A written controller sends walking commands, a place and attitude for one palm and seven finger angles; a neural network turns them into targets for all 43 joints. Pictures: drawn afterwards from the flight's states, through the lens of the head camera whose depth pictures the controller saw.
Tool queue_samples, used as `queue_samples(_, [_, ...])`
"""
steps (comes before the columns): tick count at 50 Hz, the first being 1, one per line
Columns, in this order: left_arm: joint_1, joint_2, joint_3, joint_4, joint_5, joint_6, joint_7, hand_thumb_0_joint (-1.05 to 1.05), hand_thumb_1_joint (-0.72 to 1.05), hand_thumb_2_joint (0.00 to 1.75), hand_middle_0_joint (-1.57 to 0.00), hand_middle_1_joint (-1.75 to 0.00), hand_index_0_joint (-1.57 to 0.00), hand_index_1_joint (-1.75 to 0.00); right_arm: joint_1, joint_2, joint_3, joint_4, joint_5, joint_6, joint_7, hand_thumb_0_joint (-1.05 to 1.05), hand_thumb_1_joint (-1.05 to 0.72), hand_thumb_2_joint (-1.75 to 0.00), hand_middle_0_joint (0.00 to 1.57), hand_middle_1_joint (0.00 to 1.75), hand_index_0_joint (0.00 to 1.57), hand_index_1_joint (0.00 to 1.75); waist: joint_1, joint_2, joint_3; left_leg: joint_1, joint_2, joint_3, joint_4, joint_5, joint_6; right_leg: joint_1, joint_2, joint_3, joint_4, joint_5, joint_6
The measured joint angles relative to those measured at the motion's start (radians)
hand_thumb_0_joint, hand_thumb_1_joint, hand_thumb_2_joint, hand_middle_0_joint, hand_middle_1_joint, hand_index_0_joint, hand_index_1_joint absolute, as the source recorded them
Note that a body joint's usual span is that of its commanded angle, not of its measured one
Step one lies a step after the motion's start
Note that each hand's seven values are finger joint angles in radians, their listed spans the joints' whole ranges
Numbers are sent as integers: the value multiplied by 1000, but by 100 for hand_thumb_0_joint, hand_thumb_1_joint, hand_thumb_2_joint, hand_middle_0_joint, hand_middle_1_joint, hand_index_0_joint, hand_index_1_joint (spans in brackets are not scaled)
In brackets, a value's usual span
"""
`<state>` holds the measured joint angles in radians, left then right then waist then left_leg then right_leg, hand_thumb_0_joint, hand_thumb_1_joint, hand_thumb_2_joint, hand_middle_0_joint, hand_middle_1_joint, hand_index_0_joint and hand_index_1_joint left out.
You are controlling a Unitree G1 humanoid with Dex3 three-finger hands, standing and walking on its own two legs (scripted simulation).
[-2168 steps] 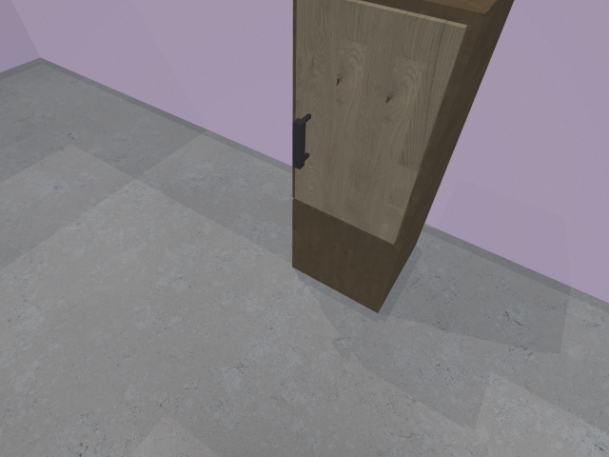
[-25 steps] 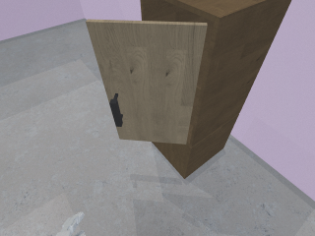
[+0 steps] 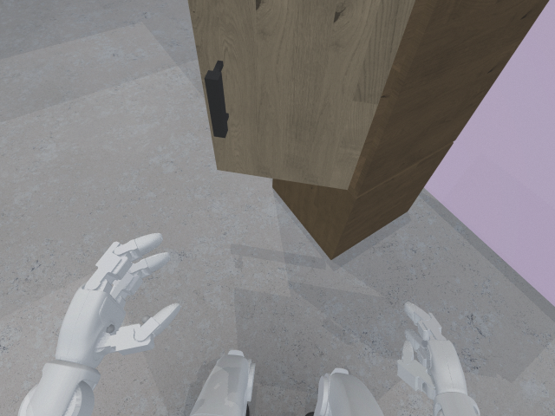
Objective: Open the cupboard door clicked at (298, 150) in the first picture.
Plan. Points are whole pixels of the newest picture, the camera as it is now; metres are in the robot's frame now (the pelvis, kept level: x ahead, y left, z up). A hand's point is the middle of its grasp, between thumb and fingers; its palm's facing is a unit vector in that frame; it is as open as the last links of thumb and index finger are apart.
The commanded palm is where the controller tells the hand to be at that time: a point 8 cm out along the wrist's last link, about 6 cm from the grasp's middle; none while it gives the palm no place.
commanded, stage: raise the hand with hooked fingers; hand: left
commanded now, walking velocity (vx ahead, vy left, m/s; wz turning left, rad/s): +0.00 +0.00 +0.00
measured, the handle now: (220, 100) +0.65 +0.19 +0.03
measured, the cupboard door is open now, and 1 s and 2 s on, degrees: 47 47 47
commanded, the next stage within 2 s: move the hooked fingers beside the handle in 1.48 s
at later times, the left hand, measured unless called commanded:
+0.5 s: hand (117, 283) +0.26 +0.24 +0.04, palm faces -0.06 -1.00 -0.05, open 12.7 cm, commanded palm +0.25 +0.30 +0.05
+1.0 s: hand (90, 253) +0.30 +0.29 +0.04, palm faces -0.06 -1.00 -0.06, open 13.9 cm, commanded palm +0.28 +0.34 +0.05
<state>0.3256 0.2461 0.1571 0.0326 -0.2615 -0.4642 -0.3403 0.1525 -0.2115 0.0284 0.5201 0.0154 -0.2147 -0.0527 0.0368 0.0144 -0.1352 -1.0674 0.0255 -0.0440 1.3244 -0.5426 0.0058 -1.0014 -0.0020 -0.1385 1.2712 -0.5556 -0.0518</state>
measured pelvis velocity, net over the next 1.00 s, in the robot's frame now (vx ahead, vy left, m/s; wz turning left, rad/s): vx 0.01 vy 0.02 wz -0.03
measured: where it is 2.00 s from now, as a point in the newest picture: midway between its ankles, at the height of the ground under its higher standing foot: outside the picture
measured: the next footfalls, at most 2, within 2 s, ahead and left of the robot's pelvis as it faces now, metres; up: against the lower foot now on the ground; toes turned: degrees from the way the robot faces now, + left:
none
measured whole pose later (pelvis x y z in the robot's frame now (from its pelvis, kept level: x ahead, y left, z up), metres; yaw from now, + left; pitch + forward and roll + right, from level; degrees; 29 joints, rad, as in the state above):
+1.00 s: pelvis +0.01 +0.02 +0.01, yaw -2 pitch +20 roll -4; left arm 0.02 0.43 0.44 0.38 -0.38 -0.38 -0.57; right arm 0.23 -0.28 0.04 0.54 0.03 -0.20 -0.05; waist -0.01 0.02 -0.14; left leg -1.10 0.02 -0.01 1.29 -0.54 0.04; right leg -1.04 0.00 -0.11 1.22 -0.53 -0.02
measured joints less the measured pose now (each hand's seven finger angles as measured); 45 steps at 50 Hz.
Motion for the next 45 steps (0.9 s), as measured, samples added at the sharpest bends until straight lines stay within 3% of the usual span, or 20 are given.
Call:
queue_samples(7, [-69,28,41,52,-27,112,-15,0,22,60,-25,-74,-25,-74,70,24,21,41,10,21,0,1,-90,-90,20,31,21,30,-41,20,0,2,0,22,-42,26,15,-5,0,21,-43,35,16])
queue_samples(13, [-66,36,76,89,-37,73,4,0,8,54,-26,-83,-26,-83,115,-16,-4,49,9,16,-5,1,-90,-90,20,31,21,30,-58,16,-10,12,-4,43,-65,32,28,-2,-4,42,-62,44,29])
queue_samples(22, [-106,63,113,148,-53,43,-43,0,-13,45,-27,-96,-28,-96,94,-69,-32,34,15,5,-11,1,-90,-90,20,30,20,29,-62,1,-9,3,-8,45,-55,21,38,-7,-8,44,-58,36,38])
queue_samples(34, [-175,106,176,200,-72,62,-109,-1,-40,34,-29,-113,-30,-113,56,-50,-2,-4,11,5,4,1,-90,-90,20,30,20,29,-47,-1,-12,-3,-9,34,-53,12,38,-3,-7,34,-69,31,41])
queue_samples(45, [-266,155,246,296,-102,80,-198,-1,-48,30,-30,-119,-30,-119,66,-56,12,13,13,8,3,1,-90,-90,20,30,21,30,-41,6,-11,-27,-5,30,-35,3,36,-26,-3,31,-54,23,38])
